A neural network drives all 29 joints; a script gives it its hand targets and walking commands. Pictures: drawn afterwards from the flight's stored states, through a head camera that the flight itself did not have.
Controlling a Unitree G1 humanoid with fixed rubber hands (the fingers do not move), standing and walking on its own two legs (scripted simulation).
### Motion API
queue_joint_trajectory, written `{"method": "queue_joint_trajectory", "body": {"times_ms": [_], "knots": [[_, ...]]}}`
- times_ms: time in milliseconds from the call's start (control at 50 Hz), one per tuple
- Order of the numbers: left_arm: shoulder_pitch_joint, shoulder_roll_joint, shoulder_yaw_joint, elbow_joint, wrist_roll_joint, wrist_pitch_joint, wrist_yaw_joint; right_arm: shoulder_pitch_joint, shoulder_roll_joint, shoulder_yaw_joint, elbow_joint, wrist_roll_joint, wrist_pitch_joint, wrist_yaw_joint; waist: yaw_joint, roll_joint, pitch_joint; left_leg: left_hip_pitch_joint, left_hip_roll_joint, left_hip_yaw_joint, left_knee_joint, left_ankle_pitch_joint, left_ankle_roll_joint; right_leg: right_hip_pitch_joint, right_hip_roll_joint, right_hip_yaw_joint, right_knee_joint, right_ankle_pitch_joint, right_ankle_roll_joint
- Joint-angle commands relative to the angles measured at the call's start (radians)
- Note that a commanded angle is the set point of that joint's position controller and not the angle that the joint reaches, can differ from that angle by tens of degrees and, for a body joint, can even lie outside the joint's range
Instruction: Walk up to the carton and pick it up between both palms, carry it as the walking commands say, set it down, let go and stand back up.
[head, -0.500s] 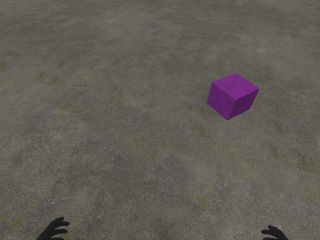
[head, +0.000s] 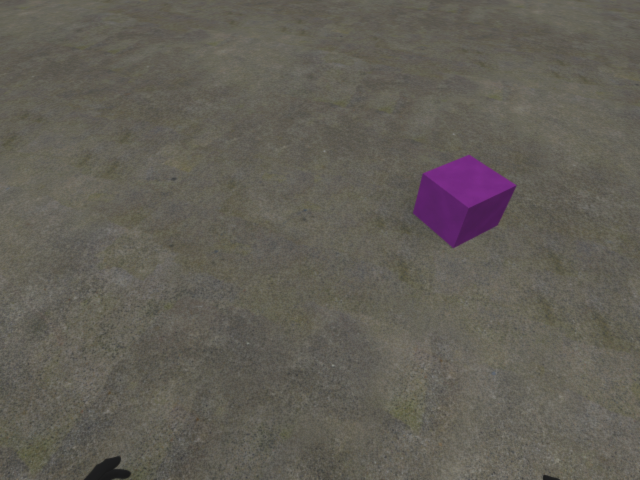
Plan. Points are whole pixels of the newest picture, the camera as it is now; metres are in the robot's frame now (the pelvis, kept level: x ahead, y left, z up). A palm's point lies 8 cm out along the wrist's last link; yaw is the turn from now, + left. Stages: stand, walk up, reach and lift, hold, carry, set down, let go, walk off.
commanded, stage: stand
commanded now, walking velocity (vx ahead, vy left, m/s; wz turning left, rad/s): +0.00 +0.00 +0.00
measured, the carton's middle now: (461, 200) +1.43 -0.60 -0.66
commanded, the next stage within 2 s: walk up in 1.58 s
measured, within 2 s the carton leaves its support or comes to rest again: neither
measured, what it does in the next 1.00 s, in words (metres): stands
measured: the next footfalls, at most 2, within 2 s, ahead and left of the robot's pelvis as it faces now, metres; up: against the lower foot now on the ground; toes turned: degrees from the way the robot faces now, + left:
none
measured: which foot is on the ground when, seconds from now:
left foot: down 0.00-1.00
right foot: down 0.00-1.00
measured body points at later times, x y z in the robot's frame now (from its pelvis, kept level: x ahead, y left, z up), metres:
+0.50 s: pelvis +0.00 +0.00 +0.00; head +0.00 +0.00 +0.45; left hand +0.11 +0.32 -0.11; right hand +0.11 -0.32 -0.11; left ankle +0.01 +0.12 -0.74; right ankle +0.01 -0.12 -0.74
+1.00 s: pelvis +0.01 +0.00 +0.01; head +0.01 +0.00 +0.45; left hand +0.12 +0.32 -0.11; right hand +0.11 -0.32 -0.11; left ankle +0.01 +0.13 -0.74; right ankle +0.01 -0.12 -0.74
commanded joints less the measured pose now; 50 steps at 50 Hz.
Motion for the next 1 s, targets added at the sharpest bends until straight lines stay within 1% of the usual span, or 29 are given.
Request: {"method": "queue_joint_trajectory", "body": {"times_ms": [0,360,980], "knots": [[-0.048,0.170,0.032,-0.029,-0.001,-0.010,0.005,-0.044,-0.168,-0.033,-0.028,0.001,-0.009,-0.004,-0.001,-0.001,-0.058,0.012,0.104,-0.094,-0.090,0.103,0.039,0.014,-0.110,0.102,-0.095,0.099,-0.038],[-0.050,0.177,0.029,0.024,-0.002,-0.003,0.007,-0.044,-0.175,-0.030,0.025,0.001,-0.002,-0.007,0.000,-0.001,-0.051,0.028,0.112,-0.094,-0.128,0.101,0.035,0.030,-0.116,0.102,-0.132,0.096,-0.033],[-0.045,0.180,0.032,0.035,-0.003,0.004,0.011,-0.045,-0.180,-0.030,0.041,0.002,0.004,-0.010,0.000,0.000,-0.058,0.056,0.119,-0.090,-0.138,0.158,0.030,0.056,-0.121,0.098,-0.141,0.155,-0.030]]}}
